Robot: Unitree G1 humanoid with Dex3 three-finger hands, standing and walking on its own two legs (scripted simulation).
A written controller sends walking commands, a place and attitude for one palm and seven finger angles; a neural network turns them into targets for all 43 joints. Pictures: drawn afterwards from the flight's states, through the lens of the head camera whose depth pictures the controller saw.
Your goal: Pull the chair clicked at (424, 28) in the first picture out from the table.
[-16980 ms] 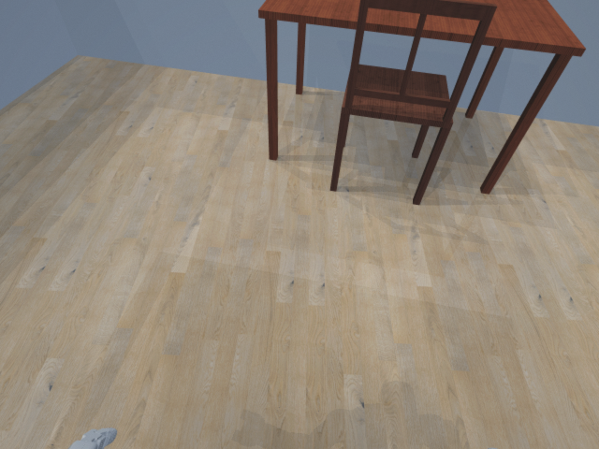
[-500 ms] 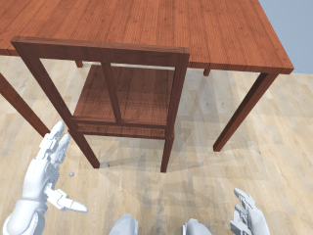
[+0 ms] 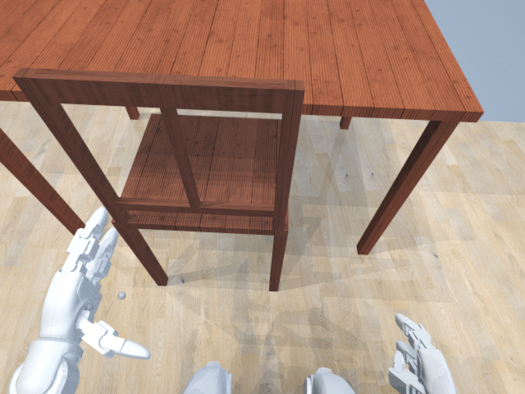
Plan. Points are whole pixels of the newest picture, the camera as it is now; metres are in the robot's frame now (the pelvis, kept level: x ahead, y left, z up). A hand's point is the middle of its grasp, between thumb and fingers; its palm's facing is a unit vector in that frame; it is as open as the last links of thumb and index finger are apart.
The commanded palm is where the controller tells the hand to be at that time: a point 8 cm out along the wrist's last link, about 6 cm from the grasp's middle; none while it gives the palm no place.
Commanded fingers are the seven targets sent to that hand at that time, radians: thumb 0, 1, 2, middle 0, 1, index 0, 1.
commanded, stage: aim the fingers beside a spindle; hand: left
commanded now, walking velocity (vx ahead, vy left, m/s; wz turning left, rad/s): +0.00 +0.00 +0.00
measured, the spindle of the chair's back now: (183, 163) +0.52 +0.18 +0.00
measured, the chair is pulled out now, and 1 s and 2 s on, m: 0.00 0.00 0.00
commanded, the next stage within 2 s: none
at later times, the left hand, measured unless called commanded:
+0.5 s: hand (141, 271) +0.28 +0.19 +0.03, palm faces -0.01 -1.00 -0.05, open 16.9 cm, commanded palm +0.26 +0.25 +0.03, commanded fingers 0.00 -0.50 0.30 -0.06 -0.08 -0.06 -0.08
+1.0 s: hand (166, 248) +0.33 +0.17 +0.01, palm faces -0.03 -1.00 -0.04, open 16.9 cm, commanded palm +0.31 +0.23 +0.01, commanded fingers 0.00 -0.50 0.30 -0.06 -0.08 -0.06 -0.08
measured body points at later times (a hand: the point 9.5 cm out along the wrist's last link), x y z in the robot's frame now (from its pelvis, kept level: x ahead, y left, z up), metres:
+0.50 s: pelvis +0.00 +0.00 -0.01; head +0.08 +0.00 +0.43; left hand +0.28 +0.24 +0.04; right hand +0.15 -0.25 -0.10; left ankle +0.02 +0.12 -0.66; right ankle +0.02 -0.13 -0.66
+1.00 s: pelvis -0.01 +0.01 -0.02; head +0.09 +0.01 +0.41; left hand +0.33 +0.22 +0.01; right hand +0.14 -0.24 -0.12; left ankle +0.02 +0.12 -0.66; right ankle +0.02 -0.12 -0.66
